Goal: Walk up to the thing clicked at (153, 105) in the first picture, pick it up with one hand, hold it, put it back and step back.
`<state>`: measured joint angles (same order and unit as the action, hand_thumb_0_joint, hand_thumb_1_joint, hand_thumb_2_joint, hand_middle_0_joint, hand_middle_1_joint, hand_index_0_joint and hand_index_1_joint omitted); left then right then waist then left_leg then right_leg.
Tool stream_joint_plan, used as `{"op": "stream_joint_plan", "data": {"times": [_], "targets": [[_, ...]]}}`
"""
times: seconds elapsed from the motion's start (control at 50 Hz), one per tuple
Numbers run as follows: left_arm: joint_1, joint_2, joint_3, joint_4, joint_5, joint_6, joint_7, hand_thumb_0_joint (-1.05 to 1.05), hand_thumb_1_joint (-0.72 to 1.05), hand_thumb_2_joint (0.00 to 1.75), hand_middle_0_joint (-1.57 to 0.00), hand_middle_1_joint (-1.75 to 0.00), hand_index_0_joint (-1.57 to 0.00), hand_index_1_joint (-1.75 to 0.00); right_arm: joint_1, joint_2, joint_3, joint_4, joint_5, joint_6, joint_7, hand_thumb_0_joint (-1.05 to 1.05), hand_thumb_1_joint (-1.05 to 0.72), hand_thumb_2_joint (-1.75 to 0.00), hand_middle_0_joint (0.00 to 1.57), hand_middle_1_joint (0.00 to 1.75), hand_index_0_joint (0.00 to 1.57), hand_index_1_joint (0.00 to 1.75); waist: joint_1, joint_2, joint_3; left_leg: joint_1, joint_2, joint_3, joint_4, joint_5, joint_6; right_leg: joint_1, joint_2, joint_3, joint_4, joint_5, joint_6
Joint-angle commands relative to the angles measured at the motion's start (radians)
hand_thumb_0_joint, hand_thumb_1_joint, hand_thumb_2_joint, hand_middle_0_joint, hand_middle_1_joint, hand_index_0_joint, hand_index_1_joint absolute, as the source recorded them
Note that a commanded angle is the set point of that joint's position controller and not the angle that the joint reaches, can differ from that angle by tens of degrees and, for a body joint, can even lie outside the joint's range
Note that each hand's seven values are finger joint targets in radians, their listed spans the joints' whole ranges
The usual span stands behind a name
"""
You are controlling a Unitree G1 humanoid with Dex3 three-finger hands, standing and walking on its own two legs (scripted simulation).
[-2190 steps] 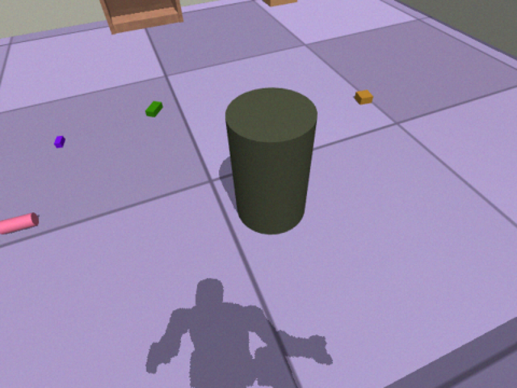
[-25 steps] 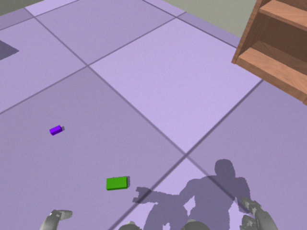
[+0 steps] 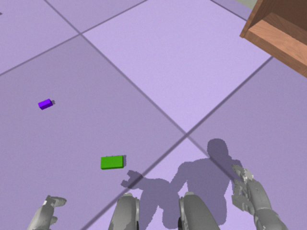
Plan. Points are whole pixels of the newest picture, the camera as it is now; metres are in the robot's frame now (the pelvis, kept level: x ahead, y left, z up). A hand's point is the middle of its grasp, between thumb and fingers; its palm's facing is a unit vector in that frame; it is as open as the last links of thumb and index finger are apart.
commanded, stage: rise first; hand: left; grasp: from above
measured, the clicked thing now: (112, 162) +0.44 +0.23 -0.63
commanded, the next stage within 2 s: approach in 1.84 s
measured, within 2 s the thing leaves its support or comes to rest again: neither
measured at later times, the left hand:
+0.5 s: hand (82, 184) +0.29 +0.29 -0.35, palm faces -0.47 -0.32 -0.82, open 13.6 cm
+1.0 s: hand (89, 170) +0.36 +0.30 -0.44, palm faces -0.46 -0.05 -0.89, open 13.4 cm
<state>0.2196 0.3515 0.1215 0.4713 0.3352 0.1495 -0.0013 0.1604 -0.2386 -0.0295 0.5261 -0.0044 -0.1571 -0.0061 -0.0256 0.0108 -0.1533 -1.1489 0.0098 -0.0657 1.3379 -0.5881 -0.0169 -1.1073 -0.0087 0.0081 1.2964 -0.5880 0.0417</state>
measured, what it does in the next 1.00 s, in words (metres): lowers itself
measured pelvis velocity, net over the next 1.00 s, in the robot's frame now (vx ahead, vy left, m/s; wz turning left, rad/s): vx -0.08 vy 0.01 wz -0.10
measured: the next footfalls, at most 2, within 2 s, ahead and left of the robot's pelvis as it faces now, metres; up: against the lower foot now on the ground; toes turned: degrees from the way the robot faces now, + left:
none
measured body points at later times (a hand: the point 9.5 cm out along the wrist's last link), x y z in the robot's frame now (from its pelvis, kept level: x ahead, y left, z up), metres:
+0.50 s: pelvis -0.07 -0.01 -0.21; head +0.13 +0.00 +0.19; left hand +0.31 +0.31 -0.30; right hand +0.07 -0.28 -0.35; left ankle +0.02 +0.12 -0.61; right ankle +0.01 -0.15 -0.61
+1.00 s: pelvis -0.08 +0.01 -0.29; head +0.14 +0.06 +0.10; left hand +0.38 +0.30 -0.39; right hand -0.02 -0.28 -0.40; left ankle +0.02 +0.12 -0.61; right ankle +0.01 -0.15 -0.61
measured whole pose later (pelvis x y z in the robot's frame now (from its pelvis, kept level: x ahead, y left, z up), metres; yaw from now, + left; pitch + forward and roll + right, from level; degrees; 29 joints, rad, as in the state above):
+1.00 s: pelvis -0.08 +0.01 -0.29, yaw -6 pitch +33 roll -9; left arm -0.79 0.74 0.12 1.32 1.25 -0.31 0.34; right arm 0.14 -0.27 0.00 0.76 -0.11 -0.03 0.11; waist -0.16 -0.01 -0.10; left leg -2.25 -0.04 -0.14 2.32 -0.65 -0.02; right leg -2.15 0.03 -0.01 2.24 -0.68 0.05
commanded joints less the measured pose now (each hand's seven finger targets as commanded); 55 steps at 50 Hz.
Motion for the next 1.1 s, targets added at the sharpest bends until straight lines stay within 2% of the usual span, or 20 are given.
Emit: {"op": "stream_joint_plan", "data": {"times": [0.0, 0.06, 0.12, 0.22, 0.26, 0.3, 0.4, 0.44, 0.48, 0.56, 0.58, 0.62, 0.68, 0.82, 0.84, 0.86, 0.94, 0.96, 1.0, 1.08], "targets": [[-0.156, 0.214, 0.090, -0.018, 0.111, -0.111, 0.032, 0.00, -0.55, 0.94, -0.13, -1.00, -0.13, -1.00, -0.008, -0.167, -0.072, -0.084, 0.002, -0.059, 0.002, 0.00, -0.93, -0.91, 0.20, 0.30, 0.20, 0.30, -0.020, 0.052, -0.253, 0.051, -0.011, 0.037, -0.029, 0.180, 0.026, -0.055, 0.020, -0.032, 0.008, 0.171, -0.061], [-0.216, 0.217, 0.053, -0.014, 0.176, -0.189, 0.038, 0.00, -0.52, 0.92, -0.16, -1.00, -0.16, -1.00, -0.011, -0.186, -0.081, -0.066, 0.001, -0.068, 0.013, 0.00, -0.94, -0.91, 0.20, 0.30, 0.20, 0.30, -0.018, 0.092, -0.357, 0.014, -0.008, 0.019, 0.051, 0.218, 0.016, -0.165, 0.020, -0.033, 0.131, 0.190, -0.065], [-0.265, 0.303, 0.100, 0.002, 0.244, -0.252, 0.066, 0.00, -0.52, 0.93, -0.16, -1.00, -0.16, -1.00, -0.007, -0.213, -0.092, -0.039, 0.004, -0.062, 0.025, 0.00, -0.93, -0.91, 0.20, 0.30, 0.20, 0.30, 0.007, 0.132, -0.478, 0.014, -0.004, 0.004, 0.148, 0.335, 0.012, -0.270, 0.022, -0.040, 0.249, 0.249, -0.070], [-0.430, 0.378, 0.129, 0.093, 0.356, -0.284, 0.133, 0.00, -0.54, 0.96, -0.17, -0.99, -0.16, -1.00, 0.002, -0.224, -0.099, 0.008, 0.004, -0.035, 0.037, 0.00, -0.95, -0.91, 0.20, 0.30, 0.20, 0.30, 0.011, 0.120, -0.545, -0.124, -0.012, 0.019, 0.277, 0.297, 0.016, -0.366, 0.021, -0.045, 0.347, 0.238, -0.069], [-0.523, 0.377, 0.107, 0.120, 0.387, -0.288, 0.147, 0.00, -0.52, 0.93, -0.18, -0.99, -0.17, -0.99, 0.017, -0.226, -0.102, 0.030, 0.001, -0.026, 0.042, 0.00, -0.95, -0.92, 0.20, 0.30, 0.20, 0.30, -0.003, 0.103, -0.592, -0.171, -0.015, 0.027, 0.334, 0.284, 0.020, -0.383, 0.022, -0.047, 0.377, 0.237, -0.066], [-0.646, 0.428, 0.108, 0.140, 0.419, -0.297, 0.154, 0.00, -0.49, 0.92, -0.19, -0.97, -0.19, -0.98, 0.032, -0.235, -0.107, 0.049, -0.003, -0.020, 0.043, 0.00, -0.95, -0.91, 0.20, 0.30, 0.20, 0.30, -0.015, 0.087, -0.644, -0.213, -0.017, 0.034, 0.387, 0.247, 0.027, -0.406, 0.025, -0.048, 0.399, 0.213, -0.063], [-0.823, 0.521, 0.117, 0.312, 0.507, -0.341, 0.154, 0.00, -0.44, 0.89, -0.24, -0.92, -0.23, -0.92, 0.062, -0.237, -0.100, 0.090, -0.017, 0.003, 0.049, 0.00, -0.95, -0.91, 0.20, 0.30, 0.20, 0.30, -0.016, 0.024, -0.642, -0.396, -0.025, 0.057, 0.493, 0.094, 0.043, -0.435, 0.027, -0.051, 0.443, 0.097, -0.056], [-0.899, 0.539, 0.099, 0.350, 0.536, -0.363, 0.150, 0.00, -0.43, 0.89, -0.25, -0.90, -0.24, -0.91, 0.067, -0.237, -0.096, 0.093, -0.020, 0.013, 0.051, 0.00, -0.94, -0.91, 0.20, 0.30, 0.20, 0.30, -0.027, 0.023, -0.632, -0.454, -0.028, 0.065, 0.522, 0.036, 0.047, -0.464, 0.030, -0.053, 0.452, 0.036, -0.055], [-0.913, 0.561, 0.107, 0.414, 0.571, -0.382, 0.157, 0.00, -0.42, 0.90, -0.23, -0.91, -0.22, -0.91, 0.075, -0.238, -0.090, 0.104, -0.024, 0.023, 0.054, 0.00, -0.92, -0.91, 0.20, 0.30, 0.20, 0.30, -0.021, 0.012, -0.610, -0.502, -0.031, 0.069, 0.543, 0.000, 0.049, -0.486, 0.034, -0.059, 0.469, -0.011, -0.056], [-1.030, 0.622, 0.107, 0.473, 0.643, -0.434, 0.182, 0.00, -0.41, 0.92, -0.20, -0.89, -0.19, -0.90, 0.079, -0.242, -0.075, 0.117, -0.035, 0.046, 0.062, 0.00, -0.89, -0.90, 0.20, 0.30, 0.20, 0.30, -0.040, 0.061, -0.561, -0.560, -0.035, 0.055, 0.573, -0.081, 0.049, -0.592, 0.044, -0.081, 0.531, -0.096, -0.064], [-1.044, 0.619, 0.100, 0.497, 0.664, -0.445, 0.191, 0.00, -0.42, 0.94, -0.18, -0.89, -0.17, -0.90, 0.077, -0.243, -0.072, 0.120, -0.037, 0.053, 0.064, 0.00, -0.88, -0.90, 0.20, 0.30, 0.20, 0.30, -0.045, 0.064, -0.533, -0.582, -0.036, 0.049, 0.578, -0.110, 0.050, -0.634, 0.048, -0.087, 0.540, -0.125, -0.066], [-1.074, 0.631, 0.103, 0.517, 0.695, -0.468, 0.216, 0.00, -0.42, 0.94, -0.18, -0.87, -0.17, -0.88, 0.084, -0.244, -0.066, 0.131, -0.043, 0.065, 0.070, 0.00, -0.88, -0.90, 0.20, 0.30, 0.20, 0.30, -0.046, 0.100, -0.545, -0.568, -0.040, 0.048, 0.592, -0.106, 0.047, -0.659, 0.048, -0.095, 0.565, -0.116, -0.069], [-1.153, 0.648, 0.092, 0.535, 0.754, -0.489, 0.264, 0.00, -0.40, 0.93, -0.20, -0.83, -0.19, -0.84, 0.103, -0.249, -0.057, 0.148, -0.054, 0.081, 0.078, 0.00, -0.88, -0.90, 0.20, 0.30, 0.20, 0.30, -0.070, 0.143, -0.549, -0.554, -0.042, 0.037, 0.611, -0.095, 0.044, -0.720, 0.048, -0.113, 0.604, -0.091, -0.073], [-1.239, 0.655, 0.059, 0.673, 0.860, -0.479, 0.359, 0.00, -0.40, 0.93, -0.22, -0.77, -0.20, -0.80, 0.115, -0.269, -0.047, 0.189, -0.083, 0.109, 0.094, 0.00, -0.89, -0.90, 0.20, 0.30, 0.20, 0.30, -0.103, 0.214, -0.528, -0.538, -0.038, 0.019, 0.649, -0.064, 0.034, -0.831, 0.041, -0.142, 0.683, -0.041, -0.076], [-1.254, 0.642, 0.051, 0.682, 0.871, -0.476, 0.367, 0.00, -0.40, 0.93, -0.22, -0.76, -0.20, -0.79, 0.123, -0.268, -0.046, 0.192, -0.087, 0.111, 0.097, 0.00, -0.89, -0.90, 0.20, 0.30, 0.20, 0.30, -0.112, 0.221, -0.526, -0.544, -0.041, 0.020, 0.657, -0.050, 0.035, -0.833, 0.039, -0.142, 0.689, -0.027, -0.074], [-1.244, 0.649, 0.055, 0.699, 0.878, -0.470, 0.374, 0.00, -0.38, 0.91, -0.24, -0.76, -0.21, -0.78, 0.114, -0.270, -0.045, 0.199, -0.092, 0.112, 0.099, 0.00, -0.89, -0.90, 0.20, 0.30, 0.20, 0.30, -0.102, 0.233, -0.537, -0.521, -0.037, 0.015, 0.661, -0.031, 0.031, -0.842, 0.036, -0.144, 0.704, -0.011, -0.075], [-1.299, 0.652, 0.041, 0.722, 0.918, -0.456, 0.393, 0.00, -0.37, 0.89, -0.25, -0.75, -0.23, -0.77, 0.126, -0.281, -0.051, 0.210, -0.102, 0.120, 0.106, 0.00, -0.90, -0.90, 0.20, 0.30, 0.20, 0.30, -0.120, 0.289, -0.563, -0.472, -0.029, -0.005, 0.666, 0.026, 0.017, -0.889, 0.032, -0.153, 0.749, 0.034, -0.075], [-1.311, 0.670, 0.053, 0.708, 0.923, -0.455, 0.400, 0.00, -0.35, 0.86, -0.25, -0.75, -0.24, -0.77, 0.125, -0.285, -0.053, 0.212, -0.104, 0.121, 0.107, 0.00, -0.90, -0.90, 0.20, 0.30, 0.20, 0.30, -0.117, 0.298, -0.576, -0.468, -0.029, -0.007, 0.671, 0.039, 0.017, -0.886, 0.031, -0.153, 0.757, 0.047, -0.073], [-1.325, 0.657, 0.050, 0.704, 0.930, -0.457, 0.408, 0.00, -0.35, 0.86, -0.25, -0.75, -0.24, -0.76, 0.134, -0.281, -0.052, 0.214, -0.110, 0.126, 0.112, 0.00, -0.90, -0.90, 0.20, 0.30, 0.20, 0.30, -0.128, 0.292, -0.594, -0.475, -0.031, -0.006, 0.687, 0.062, 0.019, -0.873, 0.031, -0.152, 0.765, 0.066, -0.071], [-1.311, 0.638, 0.027, 0.774, 0.960, -0.459, 0.415, 0.00, -0.32, 0.83, -0.28, -0.74, -0.27, -0.75, 0.141, -0.270, -0.040, 0.225, -0.123, 0.131, 0.119, 0.00, -0.90, -0.90, 0.20, 0.30, 0.20, 0.30, -0.154, 0.238, -0.564, -0.515, -0.035, 0.003, 0.732, 0.080, 0.033, -0.861, 0.039, -0.150, 0.762, 0.086, -0.067]]}}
